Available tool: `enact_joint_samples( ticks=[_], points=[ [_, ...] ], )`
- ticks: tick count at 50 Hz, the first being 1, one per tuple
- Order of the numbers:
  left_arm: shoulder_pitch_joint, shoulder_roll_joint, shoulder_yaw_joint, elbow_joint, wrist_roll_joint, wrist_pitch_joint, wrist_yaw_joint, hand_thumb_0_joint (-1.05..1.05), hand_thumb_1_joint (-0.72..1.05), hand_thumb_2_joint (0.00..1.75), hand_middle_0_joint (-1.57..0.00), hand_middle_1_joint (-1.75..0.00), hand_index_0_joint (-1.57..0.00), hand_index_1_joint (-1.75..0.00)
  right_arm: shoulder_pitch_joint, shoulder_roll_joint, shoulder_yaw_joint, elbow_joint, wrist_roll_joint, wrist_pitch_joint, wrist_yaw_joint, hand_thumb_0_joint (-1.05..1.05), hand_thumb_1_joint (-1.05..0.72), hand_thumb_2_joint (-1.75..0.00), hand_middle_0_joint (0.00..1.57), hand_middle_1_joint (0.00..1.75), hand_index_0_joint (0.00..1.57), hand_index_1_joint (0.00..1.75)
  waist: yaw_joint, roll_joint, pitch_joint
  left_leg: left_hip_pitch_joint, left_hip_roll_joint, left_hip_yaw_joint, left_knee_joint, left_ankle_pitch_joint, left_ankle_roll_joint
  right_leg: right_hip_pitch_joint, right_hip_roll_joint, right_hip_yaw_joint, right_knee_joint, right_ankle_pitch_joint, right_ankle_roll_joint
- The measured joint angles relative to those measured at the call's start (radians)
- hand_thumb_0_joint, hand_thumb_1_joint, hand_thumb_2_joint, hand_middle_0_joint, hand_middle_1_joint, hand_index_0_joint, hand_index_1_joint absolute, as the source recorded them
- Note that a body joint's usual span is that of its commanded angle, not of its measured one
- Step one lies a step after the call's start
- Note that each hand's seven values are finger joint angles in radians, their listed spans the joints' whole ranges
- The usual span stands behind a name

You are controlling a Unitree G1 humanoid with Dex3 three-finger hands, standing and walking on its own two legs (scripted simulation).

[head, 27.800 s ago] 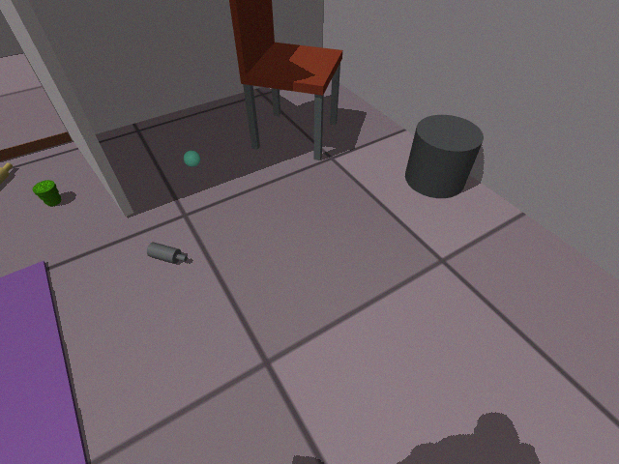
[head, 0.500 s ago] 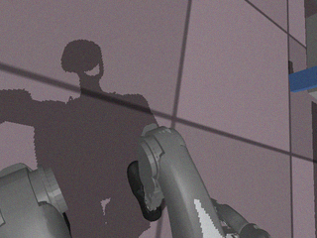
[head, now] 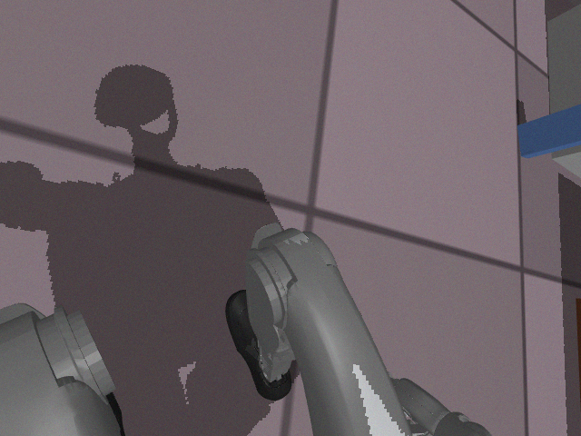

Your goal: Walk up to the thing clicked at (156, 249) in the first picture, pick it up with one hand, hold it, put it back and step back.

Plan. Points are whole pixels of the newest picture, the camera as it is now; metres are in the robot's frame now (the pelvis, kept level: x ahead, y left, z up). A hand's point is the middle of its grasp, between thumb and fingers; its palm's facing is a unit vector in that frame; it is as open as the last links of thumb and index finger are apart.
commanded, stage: close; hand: left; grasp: from above
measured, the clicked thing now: out of the picture +0.45 +0.35 -0.27
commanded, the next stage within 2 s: settle in 1.26 s
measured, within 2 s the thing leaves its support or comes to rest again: leaves its support in 1.68 s
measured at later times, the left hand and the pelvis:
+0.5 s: hand out of the picture +0.42 +0.36 -0.25, palm faces -0.42 -0.20 -0.88, open 11.5 cm; pelvis +0.00 +0.00 +0.00, yaw +0 degrees
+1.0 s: hand out of the picture +0.42 +0.36 -0.25, palm faces -0.41 -0.20 -0.89, open 9.0 cm; pelvis +0.00 +0.00 +0.01, yaw +0 degrees
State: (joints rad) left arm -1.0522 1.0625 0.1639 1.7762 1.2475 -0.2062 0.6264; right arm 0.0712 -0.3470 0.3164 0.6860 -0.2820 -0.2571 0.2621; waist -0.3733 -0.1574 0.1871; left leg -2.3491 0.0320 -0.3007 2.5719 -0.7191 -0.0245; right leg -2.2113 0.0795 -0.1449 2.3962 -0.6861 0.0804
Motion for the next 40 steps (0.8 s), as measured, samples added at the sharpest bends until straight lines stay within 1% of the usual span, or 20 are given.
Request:
enact_joint_samples(
  ticks=[4,8,11,13,17,26,31,36,38,40],
  points=[
    [0.001,0.002,0.004,-0.016,-0.001,0.005,-0.002,0.0,-0.37,0.87,-0.19,-0.92,-0.2,-0.91,-0.001,-0.002,-0.004,-0.001,0.0,-0.003,0.0,0.0,-0.89,-0.9,0.2,0.3,0.2,0.3,0.003,0.0,-0.002,-0.001,0.0,-0.003,0.001,0.0,-0.001,0.0,0.0,-0.003,-0.001,0.001,0.001],
    [0.003,-0.001,-0.005,-0.012,-0.01,0.018,-0.006,0.0,-0.31,0.82,-0.23,-0.89,-0.24,-0.88,-0.004,-0.002,-0.011,-0.002,0.001,0.0,-0.001,0.0,-0.89,-0.9,0.2,0.3,0.2,0.3,0.002,0.006,-0.008,-0.001,0.001,-0.002,-0.004,0.0,0.002,0.002,0.001,-0.003,-0.007,0.001,0.003],
    [0.006,-0.012,-0.021,-0.018,-0.021,0.021,-0.018,0.0,-0.27,0.79,-0.25,-0.87,-0.27,-0.85,-0.002,-0.004,-0.014,-0.005,0.005,0.001,-0.002,0.0,-0.89,-0.9,0.2,0.3,0.2,0.3,0.006,0.011,-0.011,0.0,0.001,0.0,-0.009,0.001,0.004,0.004,-0.001,-0.002,-0.013,0.001,0.0],
    [0.01,-0.016,-0.016,-0.019,-0.022,0.016,-0.02,0.0,-0.25,0.77,-0.27,-0.85,-0.29,-0.84,-0.002,-0.004,-0.013,-0.006,0.009,0.002,-0.001,0.0,-0.89,-0.9,0.2,0.3,0.2,0.3,0.007,0.012,-0.014,0.002,0.002,0.001,-0.013,0.001,0.004,0.006,-0.001,-0.002,-0.016,0.002,-0.002],
    [0.013,-0.014,-0.01,-0.01,-0.017,0.007,-0.017,0.0,-0.2,0.73,-0.31,-0.82,-0.33,-0.8,-0.003,-0.005,-0.009,-0.009,0.011,0.007,-0.001,0.0,-0.89,-0.9,0.2,0.3,0.2,0.3,0.006,0.009,-0.017,0.005,0.002,0.001,-0.016,0.002,0.004,0.009,-0.001,-0.003,-0.019,0.003,-0.001],
    [0.005,0.004,-0.018,0.001,-0.002,-0.003,-0.007,0.0,-0.07,0.63,-0.4,-0.74,-0.42,-0.72,-0.009,-0.008,-0.007,-0.013,0.008,0.007,-0.009,0.0,-0.89,-0.9,0.2,0.3,0.2,0.3,0.004,-0.001,-0.007,0.004,0.001,0.001,-0.014,0.009,0.005,0.009,-0.001,-0.002,-0.018,0.009,-0.002],
    [0.001,0.001,-0.029,-0.008,-0.008,-0.001,-0.006,0.0,0.01,0.58,-0.46,-0.7,-0.49,-0.67,-0.009,-0.009,-0.007,-0.011,0.007,0.001,-0.009,0.0,-0.89,-0.9,0.2,0.3,0.2,0.3,0.006,-0.004,0.0,0.006,0.002,0.002,-0.013,0.008,0.006,0.01,-0.001,-0.002,-0.017,0.008,-0.001],
    [0.002,0.001,-0.015,-0.016,-0.009,0.001,-0.001,0.0,0.08,0.52,-0.52,-0.64,-0.55,-0.62,-0.009,-0.009,-0.001,-0.013,0.008,0.0,-0.007,0.0,-0.89,-0.9,0.2,0.3,0.2,0.3,0.005,-0.004,0.001,0.005,0.003,-0.001,-0.013,0.005,0.005,0.01,0.0,-0.004,-0.019,0.008,0.002],
    [0.001,0.001,-0.022,-0.014,-0.01,0.007,0.0,0.0,0.11,0.5,-0.55,-0.62,-0.58,-0.6,-0.008,-0.008,-0.002,-0.016,0.006,0.001,-0.007,0.0,-0.89,-0.9,0.2,0.3,0.2,0.3,0.003,-0.003,0.0,0.005,0.003,-0.001,-0.014,0.004,0.006,0.01,0.0,-0.004,-0.02,0.007,0.003],
    [0.001,-0.003,-0.02,-0.02,-0.015,0.012,-0.005,0.0,0.14,0.47,-0.57,-0.61,-0.6,-0.58,-0.006,-0.007,-0.004,-0.018,0.007,-0.001,-0.007,0.0,-0.89,-0.9,0.2,0.3,0.2,0.3,0.004,-0.001,-0.001,0.003,0.003,0.0,-0.015,0.004,0.007,0.009,0.0,-0.004,-0.022,0.007,0.002]
  ],
)
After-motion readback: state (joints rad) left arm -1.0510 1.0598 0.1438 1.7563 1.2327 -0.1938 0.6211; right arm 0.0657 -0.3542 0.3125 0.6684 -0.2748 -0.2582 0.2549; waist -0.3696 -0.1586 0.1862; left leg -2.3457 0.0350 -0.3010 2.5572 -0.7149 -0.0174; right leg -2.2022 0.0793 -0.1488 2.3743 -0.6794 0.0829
